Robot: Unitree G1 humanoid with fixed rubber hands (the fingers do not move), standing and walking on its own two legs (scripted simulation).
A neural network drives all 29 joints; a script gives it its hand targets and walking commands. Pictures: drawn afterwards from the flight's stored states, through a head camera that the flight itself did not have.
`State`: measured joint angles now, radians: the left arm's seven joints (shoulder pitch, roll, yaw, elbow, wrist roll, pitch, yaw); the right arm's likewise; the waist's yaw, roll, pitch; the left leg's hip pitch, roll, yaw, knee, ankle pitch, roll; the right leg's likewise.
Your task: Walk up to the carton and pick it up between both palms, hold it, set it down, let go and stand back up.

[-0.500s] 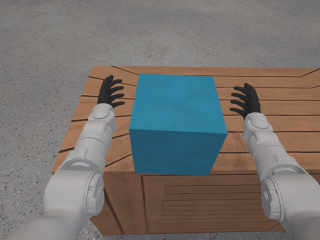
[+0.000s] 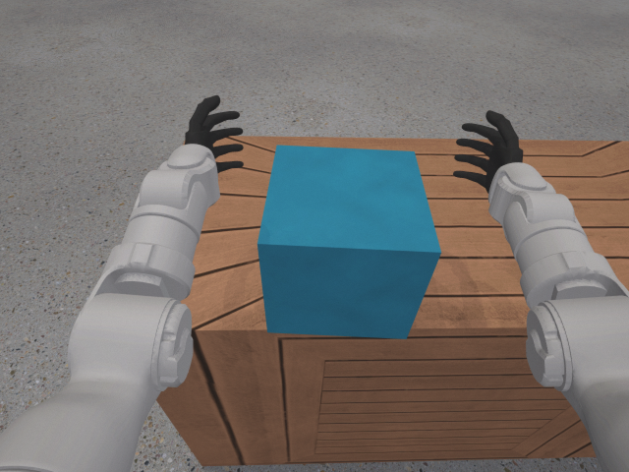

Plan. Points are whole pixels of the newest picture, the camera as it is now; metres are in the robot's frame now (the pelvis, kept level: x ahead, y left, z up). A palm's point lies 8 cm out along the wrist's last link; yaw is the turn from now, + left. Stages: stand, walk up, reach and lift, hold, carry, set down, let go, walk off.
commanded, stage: set down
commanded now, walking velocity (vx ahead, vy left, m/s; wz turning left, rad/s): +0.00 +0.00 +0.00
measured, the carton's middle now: (341, 241) +0.43 -0.06 +0.07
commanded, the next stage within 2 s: none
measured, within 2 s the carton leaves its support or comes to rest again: neither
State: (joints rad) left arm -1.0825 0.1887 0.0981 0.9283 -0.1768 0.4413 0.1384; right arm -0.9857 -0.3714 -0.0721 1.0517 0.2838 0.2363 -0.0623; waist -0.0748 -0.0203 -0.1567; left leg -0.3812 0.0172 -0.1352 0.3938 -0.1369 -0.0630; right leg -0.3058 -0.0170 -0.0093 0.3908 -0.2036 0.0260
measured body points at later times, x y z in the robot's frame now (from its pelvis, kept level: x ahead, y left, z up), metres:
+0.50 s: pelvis -0.02 +0.00 +0.00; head -0.02 +0.02 +0.45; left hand +0.39 +0.17 +0.13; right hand +0.37 -0.25 +0.13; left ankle +0.04 +0.15 -0.74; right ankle -0.01 -0.14 -0.74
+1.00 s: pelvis -0.02 +0.00 +0.00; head -0.01 +0.02 +0.45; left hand +0.32 +0.18 +0.10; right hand +0.31 -0.24 +0.11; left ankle +0.04 +0.15 -0.74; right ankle -0.01 -0.14 -0.74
